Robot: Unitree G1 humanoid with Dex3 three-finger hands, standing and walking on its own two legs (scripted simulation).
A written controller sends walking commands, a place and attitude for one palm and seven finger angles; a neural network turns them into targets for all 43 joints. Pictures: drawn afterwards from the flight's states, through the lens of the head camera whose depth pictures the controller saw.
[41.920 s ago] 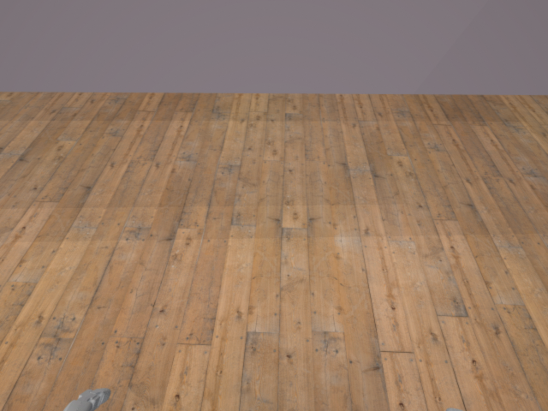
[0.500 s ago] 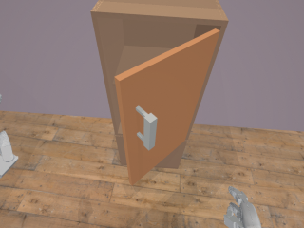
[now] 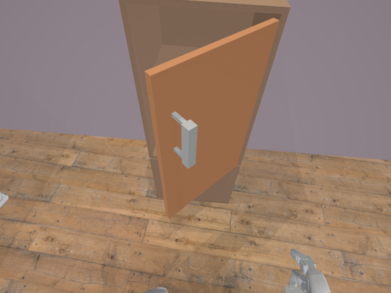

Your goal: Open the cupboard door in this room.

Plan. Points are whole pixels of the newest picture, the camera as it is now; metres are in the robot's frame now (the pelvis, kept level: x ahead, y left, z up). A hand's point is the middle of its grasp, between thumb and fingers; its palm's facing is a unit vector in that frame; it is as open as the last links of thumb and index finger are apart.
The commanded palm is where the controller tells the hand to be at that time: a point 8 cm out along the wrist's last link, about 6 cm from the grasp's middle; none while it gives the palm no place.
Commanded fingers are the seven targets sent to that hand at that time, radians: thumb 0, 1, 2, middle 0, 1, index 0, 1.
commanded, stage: step back with the hand held close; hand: left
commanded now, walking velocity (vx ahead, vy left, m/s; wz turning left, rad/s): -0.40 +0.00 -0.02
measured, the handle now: (182, 140) +0.41 +0.06 +0.08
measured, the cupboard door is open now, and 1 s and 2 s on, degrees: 46 46 46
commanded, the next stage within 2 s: stop stepping back and stand still in 0.24 s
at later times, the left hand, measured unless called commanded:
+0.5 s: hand out of the picture +0.06 +0.27 +0.18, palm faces +0.43 -0.77 -0.47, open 7.4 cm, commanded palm +0.01 +0.30 +0.19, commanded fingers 0.00 0.90 0.90 -0.20 -0.30 -0.20 -0.30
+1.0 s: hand out of the picture +0.01 +0.25 +0.18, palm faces +0.44 -0.77 -0.46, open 7.4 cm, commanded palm -0.05 +0.29 +0.19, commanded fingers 0.00 0.90 0.90 -0.20 -0.30 -0.20 -0.30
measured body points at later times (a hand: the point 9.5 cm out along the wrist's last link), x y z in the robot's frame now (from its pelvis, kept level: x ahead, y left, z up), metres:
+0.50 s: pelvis -0.14 +0.00 +0.02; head -0.11 +0.02 +0.47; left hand +0.03 +0.31 +0.21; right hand +0.05 -0.20 -0.05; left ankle -0.07 +0.13 -0.72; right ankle -0.18 -0.11 -0.69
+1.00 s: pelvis -0.19 -0.01 +0.01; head -0.20 -0.01 +0.46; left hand -0.02 +0.29 +0.20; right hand -0.06 -0.27 -0.07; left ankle -0.18 +0.11 -0.72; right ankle -0.20 -0.10 -0.72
